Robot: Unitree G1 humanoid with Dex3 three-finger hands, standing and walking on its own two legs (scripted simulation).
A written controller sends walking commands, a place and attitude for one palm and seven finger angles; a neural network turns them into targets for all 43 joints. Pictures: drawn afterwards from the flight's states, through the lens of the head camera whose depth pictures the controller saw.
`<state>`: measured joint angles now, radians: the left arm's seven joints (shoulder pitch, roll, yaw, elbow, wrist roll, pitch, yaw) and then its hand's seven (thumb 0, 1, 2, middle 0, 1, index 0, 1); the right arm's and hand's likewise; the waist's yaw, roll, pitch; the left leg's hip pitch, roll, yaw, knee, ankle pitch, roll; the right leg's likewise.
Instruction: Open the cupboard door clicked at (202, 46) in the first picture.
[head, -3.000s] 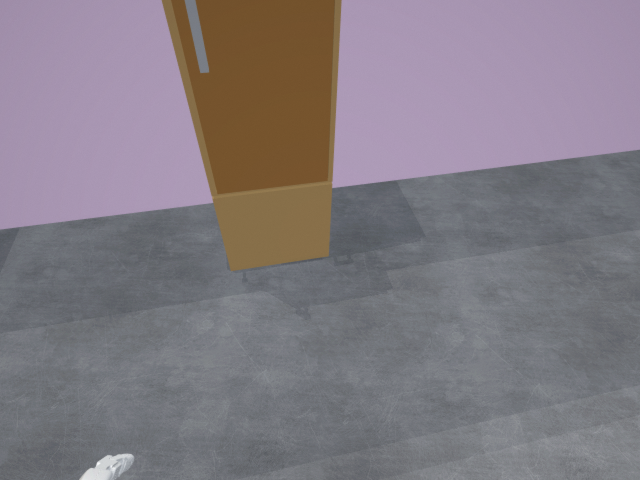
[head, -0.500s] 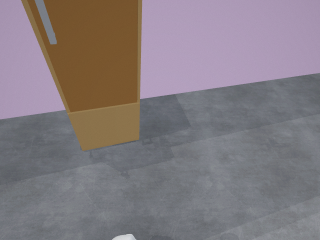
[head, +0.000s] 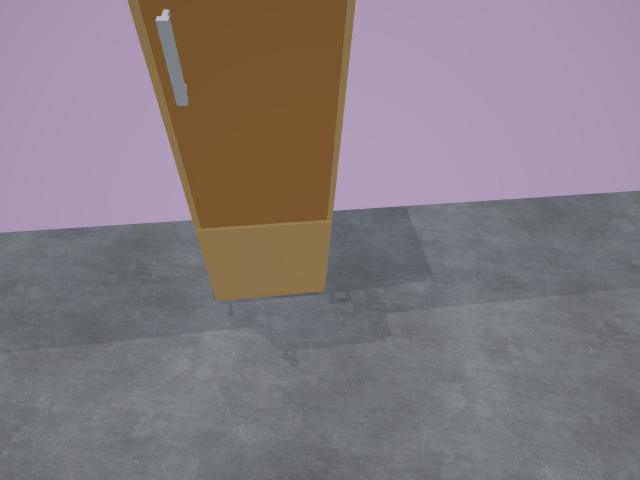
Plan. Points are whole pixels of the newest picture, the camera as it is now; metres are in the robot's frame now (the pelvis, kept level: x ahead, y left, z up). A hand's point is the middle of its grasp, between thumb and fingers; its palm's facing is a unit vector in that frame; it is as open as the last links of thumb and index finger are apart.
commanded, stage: turn to face it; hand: left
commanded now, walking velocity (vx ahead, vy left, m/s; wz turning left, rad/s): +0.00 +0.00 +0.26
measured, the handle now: (174, 59) +0.77 +0.29 +0.14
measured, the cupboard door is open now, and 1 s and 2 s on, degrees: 0 0 0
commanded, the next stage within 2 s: take the last steps up to it in 0.14 s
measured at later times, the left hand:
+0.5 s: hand out of the picture -0.05 +0.12 -0.16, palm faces +0.27 -0.94 -0.22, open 7.4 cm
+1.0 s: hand out of the picture +0.08 +0.25 -0.18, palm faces +0.22 -0.96 -0.16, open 7.4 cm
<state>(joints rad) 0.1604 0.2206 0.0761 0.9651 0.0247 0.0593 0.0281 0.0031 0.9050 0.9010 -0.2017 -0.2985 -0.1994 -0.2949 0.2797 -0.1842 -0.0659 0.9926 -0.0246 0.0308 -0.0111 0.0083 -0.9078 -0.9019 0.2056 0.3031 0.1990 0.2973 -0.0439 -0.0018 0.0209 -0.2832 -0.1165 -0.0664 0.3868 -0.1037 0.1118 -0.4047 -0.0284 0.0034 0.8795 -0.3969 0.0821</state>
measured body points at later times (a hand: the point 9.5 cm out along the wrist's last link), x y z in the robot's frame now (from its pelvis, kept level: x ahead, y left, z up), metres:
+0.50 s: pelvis -0.01 -0.04 +0.00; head -0.01 -0.07 +0.45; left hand -0.07 +0.17 -0.14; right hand +0.08 -0.29 -0.16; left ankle -0.04 +0.12 -0.67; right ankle -0.02 -0.14 -0.74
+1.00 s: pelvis +0.10 +0.06 +0.00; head +0.10 +0.09 +0.45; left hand +0.07 +0.30 -0.17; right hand +0.12 -0.17 -0.14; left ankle +0.02 +0.13 -0.74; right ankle +0.15 -0.06 -0.66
